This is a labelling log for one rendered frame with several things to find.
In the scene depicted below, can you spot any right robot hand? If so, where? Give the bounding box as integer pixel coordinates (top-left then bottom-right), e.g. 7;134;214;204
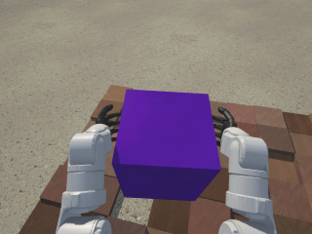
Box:
212;107;237;146

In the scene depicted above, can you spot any carton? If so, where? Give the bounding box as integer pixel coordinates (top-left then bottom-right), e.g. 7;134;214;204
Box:
111;89;221;202

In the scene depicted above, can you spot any robot left upper arm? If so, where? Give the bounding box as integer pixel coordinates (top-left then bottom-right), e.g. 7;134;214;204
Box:
57;215;112;234

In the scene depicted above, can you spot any left robot hand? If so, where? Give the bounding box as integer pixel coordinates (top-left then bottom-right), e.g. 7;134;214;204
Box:
96;104;122;142

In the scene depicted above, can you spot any robot right forearm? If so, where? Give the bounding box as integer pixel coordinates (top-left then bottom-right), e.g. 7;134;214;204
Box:
220;127;277;234

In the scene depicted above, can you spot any robot left forearm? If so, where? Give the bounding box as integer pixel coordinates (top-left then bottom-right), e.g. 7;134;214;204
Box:
56;124;113;234

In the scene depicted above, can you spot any robot right upper arm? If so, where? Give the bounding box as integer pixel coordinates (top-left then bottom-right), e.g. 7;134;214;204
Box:
218;219;274;234

